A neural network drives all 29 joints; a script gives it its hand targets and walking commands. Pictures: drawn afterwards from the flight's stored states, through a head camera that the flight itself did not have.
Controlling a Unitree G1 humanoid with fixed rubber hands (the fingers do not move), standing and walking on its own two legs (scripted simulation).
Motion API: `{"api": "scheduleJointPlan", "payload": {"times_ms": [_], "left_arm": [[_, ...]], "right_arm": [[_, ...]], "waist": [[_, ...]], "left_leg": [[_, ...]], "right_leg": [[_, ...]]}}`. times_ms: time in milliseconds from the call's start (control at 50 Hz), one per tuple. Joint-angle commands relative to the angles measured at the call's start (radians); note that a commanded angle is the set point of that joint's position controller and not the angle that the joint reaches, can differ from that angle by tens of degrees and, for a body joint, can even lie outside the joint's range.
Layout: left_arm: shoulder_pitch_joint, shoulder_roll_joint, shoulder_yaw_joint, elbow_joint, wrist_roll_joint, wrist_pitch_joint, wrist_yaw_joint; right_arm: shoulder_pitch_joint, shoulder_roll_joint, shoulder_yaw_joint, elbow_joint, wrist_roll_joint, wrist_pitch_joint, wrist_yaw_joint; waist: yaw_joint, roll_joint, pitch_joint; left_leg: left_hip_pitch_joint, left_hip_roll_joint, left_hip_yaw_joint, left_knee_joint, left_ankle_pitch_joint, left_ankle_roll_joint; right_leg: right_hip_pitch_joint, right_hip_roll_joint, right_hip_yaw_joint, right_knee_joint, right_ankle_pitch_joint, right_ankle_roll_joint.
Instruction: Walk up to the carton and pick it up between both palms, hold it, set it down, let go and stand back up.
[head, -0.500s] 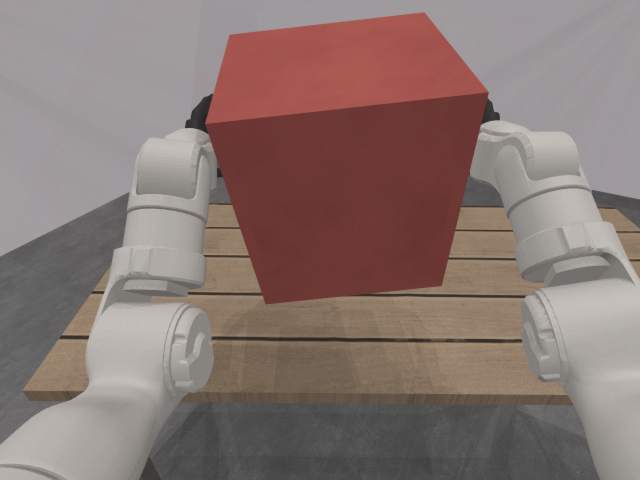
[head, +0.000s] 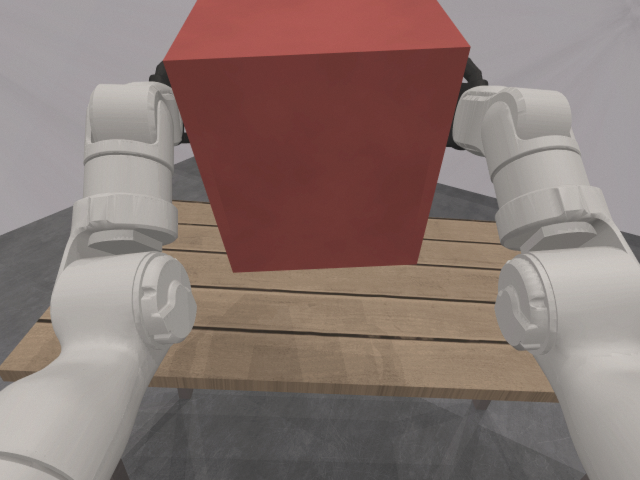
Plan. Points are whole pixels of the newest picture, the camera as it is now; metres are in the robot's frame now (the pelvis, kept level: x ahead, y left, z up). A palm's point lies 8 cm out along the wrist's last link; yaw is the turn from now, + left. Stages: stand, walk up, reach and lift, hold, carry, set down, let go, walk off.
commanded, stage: set down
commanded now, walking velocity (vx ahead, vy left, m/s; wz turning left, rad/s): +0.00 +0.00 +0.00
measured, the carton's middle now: (318, 131) +0.39 +0.00 +0.34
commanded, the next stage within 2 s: none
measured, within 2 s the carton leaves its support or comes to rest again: neither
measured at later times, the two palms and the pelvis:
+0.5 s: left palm (171, 149) +0.44 +0.18 +0.29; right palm (412, 164) +0.43 -0.14 +0.29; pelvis +0.03 +0.00 +0.00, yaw +2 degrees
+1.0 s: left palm (172, 154) +0.42 +0.18 +0.29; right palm (419, 173) +0.41 -0.14 +0.28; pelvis +0.02 +0.02 +0.00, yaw -1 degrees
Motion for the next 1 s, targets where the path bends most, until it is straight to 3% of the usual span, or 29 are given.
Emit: {"api": "scheduleJointPlan", "payload": {"times_ms": [0,60,120,160,200,220,240,260,280,340,400,440,480,560,600,640,720,780,840,880,980], "left_arm": [[-0.942,-0.458,-0.167,-0.088,-0.228,-0.219,-0.125],[-0.797,-0.386,-0.057,0.070,-0.142,-0.275,-0.103],[-0.596,-0.311,0.080,0.233,-0.009,-0.292,-0.120],[-0.554,-0.300,0.096,0.235,0.010,-0.296,-0.129],[-0.582,-0.328,0.051,0.203,-0.015,-0.300,-0.135],[-0.627,-0.356,0.001,0.167,-0.057,-0.307,-0.136],[-0.662,-0.383,-0.039,0.131,-0.089,-0.322,-0.132],[-0.702,-0.422,-0.102,0.052,-0.132,-0.337,-0.124],[-0.734,-0.470,-0.177,-0.006,-0.185,-0.351,-0.118],[-0.700,-0.575,-0.328,-0.178,-0.276,-0.372,-0.091],[-0.603,-0.591,-0.355,-0.286,-0.264,-0.350,-0.076],[-0.525,-0.584,-0.352,-0.317,-0.223,-0.314,-0.082],[-0.483,-0.588,-0.380,-0.370,-0.189,-0.277,-0.087],[-0.492,-0.631,-0.517,-0.531,-0.217,-0.256,-0.068],[-0.523,-0.650,-0.565,-0.622,-0.229,-0.257,-0.054],[-0.536,-0.666,-0.582,-0.652,-0.237,-0.254,-0.037],[-0.498,-0.639,-0.500,-0.537,-0.188,-0.227,-0.034],[-0.416,-0.539,-0.307,-0.308,-0.090,-0.190,-0.065],[-0.397,-0.490,-0.187,-0.140,-0.050,-0.188,-0.099],[-0.401,-0.486,-0.165,-0.108,-0.060,-0.206,-0.103],[-0.515,-0.598,-0.285,-0.188,-0.169,-0.303,-0.046]], "right_arm": [[-0.875,0.501,-0.015,-0.242,0.103,-0.238,0.213],[-0.795,0.483,-0.030,-0.134,0.024,-0.318,0.233],[-0.641,0.444,-0.084,-0.007,-0.067,-0.347,0.248],[-0.596,0.409,-0.092,0.000,-0.097,-0.364,0.252],[-0.617,0.383,-0.102,-0.044,-0.123,-0.393,0.245],[-0.624,0.383,-0.109,-0.068,-0.130,-0.409,0.238],[-0.642,0.401,-0.099,-0.084,-0.129,-0.431,0.231],[-0.672,0.452,-0.034,-0.149,-0.100,-0.452,0.222],[-0.690,0.478,0.000,-0.200,-0.082,-0.468,0.214],[-0.732,0.574,0.162,-0.394,0.024,-0.503,0.174],[-0.723,0.617,0.274,-0.504,0.100,-0.501,0.142],[-0.657,0.605,0.304,-0.520,0.107,-0.484,0.125],[-0.585,0.573,0.300,-0.512,0.105,-0.462,0.117],[-0.548,0.566,0.312,-0.594,0.133,-0.465,0.125],[-0.534,0.589,0.321,-0.607,0.140,-0.468,0.134],[-0.544,0.593,0.339,-0.617,0.154,-0.465,0.153],[-0.518,0.569,0.290,-0.473,0.117,-0.430,0.180],[-0.490,0.523,0.204,-0.296,0.051,-0.389,0.202],[-0.518,0.480,0.098,-0.239,-0.016,-0.391,0.227],[-0.537,0.473,0.062,-0.248,-0.035,-0.411,0.241],[-0.633,0.508,0.084,-0.315,-0.038,-0.506,0.262]], "waist": [[0.027,0.115,-0.336],[0.083,0.080,-0.312],[0.103,0.030,-0.154],[0.104,0.008,-0.106],[0.070,0.006,-0.076],[0.034,0.007,-0.087],[0.023,-0.007,-0.099],[0.029,-0.012,-0.161],[0.005,-0.016,-0.219],[-0.015,0.006,-0.383],[0.009,0.028,-0.466],[0.001,0.048,-0.463],[-0.021,0.097,-0.444],[-0.034,0.194,-0.495],[-0.032,0.233,-0.524],[-0.008,0.224,-0.506],[0.009,0.166,-0.278],[0.037,0.056,-0.013],[0.059,-0.006,0.096],[0.063,-0.025,0.025],[0.069,0.041,-0.317]], "left_leg": [[-0.193,0.017,0.000,-0.146,-0.060,-0.024],[-0.159,0.019,0.008,-0.154,-0.048,0.000],[-0.154,0.018,0.026,-0.201,-0.124,0.033],[-0.154,0.027,0.021,-0.224,-0.116,0.038],[-0.132,0.028,0.024,-0.225,-0.073,0.028],[-0.108,0.027,0.023,-0.201,-0.015,0.015],[-0.075,0.021,0.031,-0.178,0.053,0.003],[-0.047,0.013,0.037,-0.145,0.147,-0.005],[-0.012,0.013,0.039,-0.116,0.209,-0.015],[0.053,-0.007,0.027,-0.037,0.462,-0.041],[0.056,-0.023,0.017,-0.020,0.529,-0.050],[0.044,-0.028,0.013,-0.027,0.498,-0.049],[0.066,-0.027,0.006,-0.033,0.496,-0.058],[0.177,-0.005,-0.007,0.013,0.662,-0.099],[0.231,0.001,-0.009,0.038,0.732,-0.118],[0.268,0.018,-0.024,0.049,0.782,-0.123],[0.194,0.035,-0.025,0.002,0.626,-0.107],[0.024,0.029,0.003,-0.091,0.304,-0.052],[-0.088,0.033,0.021,-0.178,0.011,-0.009],[-0.084,0.036,0.028,-0.187,0.003,-0.007],[0.130,0.041,0.026,-0.090,0.370,-0.063]], "right_leg": [[0.263,-0.071,0.069,0.015,-0.015,0.051],[0.280,-0.062,0.040,0.015,-0.037,0.057],[0.295,-0.076,0.045,-0.037,-0.171,0.075],[0.334,-0.077,0.042,-0.046,-0.159,0.082],[0.320,-0.069,0.024,-0.046,-0.093,0.080],[0.312,-0.066,0.018,-0.039,-0.022,0.077],[0.290,-0.058,0.009,-0.034,0.037,0.074],[0.302,-0.055,0.012,-0.027,0.130,0.074],[0.312,-0.048,0.007,-0.007,0.214,0.072],[0.421,-0.043,0.017,0.045,0.552,0.071],[0.522,-0.060,0.035,0.080,0.705,0.082],[0.567,-0.070,0.038,0.087,0.717,0.083],[0.562,-0.071,0.027,0.085,0.668,0.082],[0.465,-0.032,0.004,0.071,0.535,0.059],[0.415,-0.024,0.001,0.071,0.500,0.057],[0.345,-0.010,-0.007,0.061,0.431,0.054],[0.281,-0.017,0.006,0.025,0.289,0.052],[0.278,-0.036,0.017,-0.008,0.145,0.061],[0.238,-0.058,0.023,-0.031,-0.034,0.062],[0.251,-0.052,0.014,-0.030,-0.031,0.059],[0.238,-0.011,-0.020,-0.005,0.149,0.041]]}}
